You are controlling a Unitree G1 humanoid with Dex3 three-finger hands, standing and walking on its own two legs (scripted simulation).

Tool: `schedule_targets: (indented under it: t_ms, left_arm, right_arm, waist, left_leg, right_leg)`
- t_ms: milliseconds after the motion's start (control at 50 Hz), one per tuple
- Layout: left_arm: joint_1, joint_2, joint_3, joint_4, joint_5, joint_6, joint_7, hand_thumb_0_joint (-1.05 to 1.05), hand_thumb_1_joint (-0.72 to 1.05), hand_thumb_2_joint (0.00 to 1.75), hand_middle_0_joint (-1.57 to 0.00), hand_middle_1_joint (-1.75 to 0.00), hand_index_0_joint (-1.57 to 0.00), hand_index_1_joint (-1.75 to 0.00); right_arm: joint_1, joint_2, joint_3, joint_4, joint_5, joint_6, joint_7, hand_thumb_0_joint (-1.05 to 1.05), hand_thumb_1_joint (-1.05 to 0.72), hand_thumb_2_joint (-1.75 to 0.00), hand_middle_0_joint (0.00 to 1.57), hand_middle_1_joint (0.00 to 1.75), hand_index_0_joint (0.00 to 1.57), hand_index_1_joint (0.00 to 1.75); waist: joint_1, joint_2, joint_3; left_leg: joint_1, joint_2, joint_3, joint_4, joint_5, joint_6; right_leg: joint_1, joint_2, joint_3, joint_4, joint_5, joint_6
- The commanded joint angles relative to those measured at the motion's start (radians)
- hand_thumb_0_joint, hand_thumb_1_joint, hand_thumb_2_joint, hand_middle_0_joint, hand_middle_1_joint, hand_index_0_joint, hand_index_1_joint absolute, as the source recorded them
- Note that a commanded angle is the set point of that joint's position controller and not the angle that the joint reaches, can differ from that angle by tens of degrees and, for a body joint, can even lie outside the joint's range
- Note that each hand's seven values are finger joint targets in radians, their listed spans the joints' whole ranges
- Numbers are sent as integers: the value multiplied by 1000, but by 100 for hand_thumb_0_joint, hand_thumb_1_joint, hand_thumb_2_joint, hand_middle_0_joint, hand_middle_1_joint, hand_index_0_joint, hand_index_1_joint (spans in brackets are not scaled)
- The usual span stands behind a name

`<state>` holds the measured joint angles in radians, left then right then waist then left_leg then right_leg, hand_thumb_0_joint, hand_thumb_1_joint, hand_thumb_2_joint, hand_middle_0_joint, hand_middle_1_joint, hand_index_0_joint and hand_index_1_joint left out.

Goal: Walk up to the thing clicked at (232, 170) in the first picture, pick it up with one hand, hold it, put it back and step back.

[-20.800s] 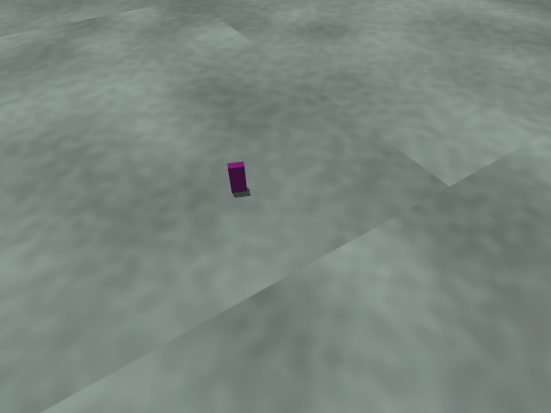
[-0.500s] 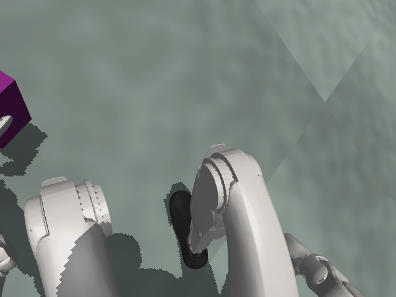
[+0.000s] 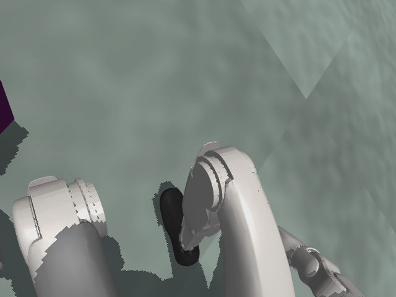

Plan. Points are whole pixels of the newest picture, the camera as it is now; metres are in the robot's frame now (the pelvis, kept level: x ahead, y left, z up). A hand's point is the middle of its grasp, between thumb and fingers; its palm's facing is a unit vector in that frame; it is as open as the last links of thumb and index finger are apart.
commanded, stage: lower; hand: left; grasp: from the side
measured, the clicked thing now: out of the picture +0.45 +0.27 -0.19
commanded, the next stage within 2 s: loosen in 0.26 s
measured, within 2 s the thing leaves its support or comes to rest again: rests again in 0.46 s
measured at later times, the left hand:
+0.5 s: hand out of the picture +0.44 +0.29 -0.17, palm faces +0.44 -0.90 +0.00, open 8.3 cm
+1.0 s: hand out of the picture +0.44 +0.29 -0.17, palm faces +0.43 -0.90 +0.02, open 14.7 cm
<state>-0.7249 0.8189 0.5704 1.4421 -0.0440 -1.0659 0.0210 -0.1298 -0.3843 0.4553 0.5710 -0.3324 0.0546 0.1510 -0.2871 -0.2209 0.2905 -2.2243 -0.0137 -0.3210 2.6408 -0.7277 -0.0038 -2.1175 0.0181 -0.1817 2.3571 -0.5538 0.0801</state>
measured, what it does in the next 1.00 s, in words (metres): stands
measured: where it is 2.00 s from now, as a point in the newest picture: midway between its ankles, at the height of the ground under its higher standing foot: (136, 269)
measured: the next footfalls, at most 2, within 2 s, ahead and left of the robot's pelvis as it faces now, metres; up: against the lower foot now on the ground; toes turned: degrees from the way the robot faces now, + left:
none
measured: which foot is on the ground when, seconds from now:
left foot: down 0.00-1.00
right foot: down 0.00-1.00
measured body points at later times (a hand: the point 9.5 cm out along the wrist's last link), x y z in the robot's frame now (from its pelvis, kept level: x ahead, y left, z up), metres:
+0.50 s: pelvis +0.00 +0.00 +0.00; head +0.24 +0.18 +0.33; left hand +0.42 +0.34 -0.17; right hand +0.15 -0.26 -0.04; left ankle +0.08 +0.12 -0.26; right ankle +0.15 -0.13 -0.26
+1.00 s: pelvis +0.00 +0.00 +0.00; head +0.24 +0.18 +0.33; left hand +0.41 +0.34 -0.17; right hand +0.15 -0.25 -0.04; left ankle +0.08 +0.12 -0.26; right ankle +0.15 -0.13 -0.26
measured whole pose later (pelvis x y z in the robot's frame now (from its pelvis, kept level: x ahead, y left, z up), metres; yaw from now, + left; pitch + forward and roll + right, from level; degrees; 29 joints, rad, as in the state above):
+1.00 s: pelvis +0.00 +0.00 +0.00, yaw -1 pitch +14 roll -18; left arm -0.72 0.84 0.55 1.46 -0.06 -1.12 0.04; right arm -0.17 -0.38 0.51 0.55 -0.35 0.06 0.15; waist -0.28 -0.25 0.32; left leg -2.21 -0.01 -0.35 2.65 -0.73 0.00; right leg -2.09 0.03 -0.21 2.34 -0.54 0.08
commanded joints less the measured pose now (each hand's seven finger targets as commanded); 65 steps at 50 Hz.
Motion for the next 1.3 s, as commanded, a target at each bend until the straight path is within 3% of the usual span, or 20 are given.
schedule_targets:
  t_ms: [0,300,320,360,520,620,680,720,740,780,800,940,1020,1060,1100,1160,1180,1220,1240,1280]
  left_arm:
    - [-224,190,-6,-142,3,-75,3,0,21,131,-136,-149,-138,-148]
    - [-211,178,-26,-114,-6,-107,19,0,19,128,-135,-146,-137,-145]
    - [-185,180,-7,-93,-8,-107,22,0,21,130,-135,-147,-137,-146]
    - [-197,196,-12,-100,-4,-114,25,0,15,121,-139,-141,-141,-141]
    - [-209,203,-13,-119,-19,-131,17,0,-15,61,-101,-91,-104,-89]
    - [-189,198,-7,-109,-23,-123,14,0,-29,45,-71,-62,-72,-61]
    - [-191,173,-27,-108,-31,-117,10,0,-31,40,-63,-54,-63,-53]
    - [-191,207,-6,-125,-31,-119,11,0,-34,37,-58,-49,-58,-49]
    - [-178,168,-29,-93,-28,-114,6,0,-33,35,-54,-45,-55,-45]
    - [-192,197,-14,-110,-27,-116,10,0,-35,30,-47,-39,-48,-39]
    - [-188,163,-38,-103,-32,-115,6,0,-38,27,-44,-35,-44,-34]
    - [-207,236,4,-139,-24,-127,17,0,-53,10,-13,-9,-13,-9]
    - [-209,276,34,-203,-22,-117,8,0,-57,8,-9,-6,-9,-6]
    - [-192,328,74,-261,-19,-100,-4,0,-56,7,-7,-5,-7,-5]
    - [-178,289,49,-309,-19,-66,-32,0,-55,8,-7,-6,-7,-5]
    - [-168,314,62,-395,-25,2,-76,0,-55,7,-7,-6,-7,-5]
    - [-143,251,21,-407,-33,30,-102,0,-56,6,-7,-6,-7,-5]
    - [-103,198,14,-413,-64,87,-141,0,-60,4,-6,-6,-8,-4]
    - [-111,152,-23,-429,-80,113,-160,0,-60,4,-5,-6,-7,-4]
    - [-104,130,-19,-412,-105,162,-189,0,-61,5,-4,-6,-6,-4]
  right_arm:
    - [63,-354,-109,-2,-5,8,-18,0,-90,-90,20,30,20,30]
    - [30,-357,-84,-20,-19,7,-14,0,-89,-90,20,30,20,30]
    - [42,-362,-84,-15,-20,7,-14,0,-89,-90,20,30,20,30]
    - [35,-360,-79,-19,-21,7,-14,0,-91,-90,20,30,20,30]
    - [20,-365,-70,-24,-22,8,-16,0,-92,-89,20,30,20,30]
    - [23,-366,-69,-28,-25,12,-18,0,-92,-90,20,30,20,30]
    - [25,-362,-68,-27,-21,9,-19,0,-92,-90,20,30,20,30]
    - [27,-365,-67,-29,-21,9,-19,0,-92,-90,20,30,20,30]
    - [32,-361,-67,-21,-20,13,-18,0,-92,-90,20,30,20,30]
    - [24,-364,-67,-31,-20,12,-20,0,-92,-90,20,30,20,30]
    - [22,-358,-67,-23,-17,11,-18,0,-92,-90,20,30,20,30]
    - [18,-363,-67,-32,-19,14,-21,0,-89,-90,20,30,20,30]
    - [43,-359,-70,-13,-18,19,-24,0,-90,-90,20,30,20,30]
    - [52,-358,-83,-15,-13,22,-26,0,-91,-90,20,30,20,30]
    - [80,-352,-104,-10,-6,31,-27,0,-91,-90,20,30,20,30]
    - [95,-353,-144,-23,26,35,-37,0,-91,-90,20,30,20,30]
    - [112,-345,-159,-12,36,39,-39,0,-91,-90,20,30,20,30]
    - [136,-336,-184,-19,62,34,-45,0,-90,-90,20,30,20,30]
    - [153,-322,-191,0,77,32,-47,0,-90,-90,20,30,20,30]
    - [165,-317,-208,-4,106,29,-54,0,-89,-89,20,30,20,30]
  waist:
    - [-98,532,-592]
    - [-111,510,-562]
    - [-113,506,-578]
    - [-110,503,-576]
    - [-112,524,-556]
    - [-109,516,-575]
    - [-112,499,-569]
    - [-105,514,-577]
    - [-109,510,-561]
    - [-111,509,-560]
    - [-113,495,-543]
    - [-96,523,-566]
    - [-75,572,-606]
    - [-44,603,-650]
    - [-41,649,-697]
    - [-7,676,-727]
    - [-8,676,-732]
    - [-2,636,-746]
    - [-4,617,-723]
    - [2,546,-680]
  left_leg:
    - [402,64,54,-365,169,-26]
    - [375,64,47,-354,128,-21]
    - [397,67,40,-353,156,-23]
    - [388,66,39,-349,159,-22]
    - [387,68,38,-353,147,-25]
    - [395,67,40,-348,171,-26]
    - [379,64,46,-344,159,-20]
    - [389,66,43,-346,165,-22]
    - [398,68,34,-357,163,-27]
    - [389,68,35,-353,159,-24]
    - [381,69,33,-356,141,-22]
    - [403,73,31,-359,149,-26]
    - [439,72,41,-368,197,-33]
    - [448,70,57,-373,212,-34]
    - [485,69,65,-394,229,-40]
    - [485,66,75,-431,200,-39]
    - [489,63,79,-442,196,-40]
    - [456,56,95,-435,214,-32]
    - [425,53,102,-438,188,-26]
    - [382,49,98,-453,128,-13]
  right_leg:
    - [303,31,-134,-114,142,-82]
    - [320,41,-147,-130,120,-76]
    - [334,40,-149,-126,142,-75]
    - [332,41,-151,-123,143,-75]
    - [329,43,-155,-124,137,-75]
    - [342,45,-159,-124,154,-76]
    - [350,46,-156,-135,146,-73]
    - [350,47,-157,-131,149,-76]
    - [336,44,-161,-128,144,-76]
    - [334,45,-160,-129,143,-77]
    - [321,44,-157,-133,129,-76]
    - [326,43,-151,-128,129,-79]
    - [354,42,-147,-121,158,-79]
    - [368,42,-137,-120,163,-84]
    - [371,38,-131,-124,171,-87]
    - [326,31,-114,-129,144,-95]
    - [316,26,-108,-133,139,-95]
    - [311,28,-99,-144,157,-96]
    - [294,25,-93,-153,139,-97]
    - [251,18,-90,-174,100,-95]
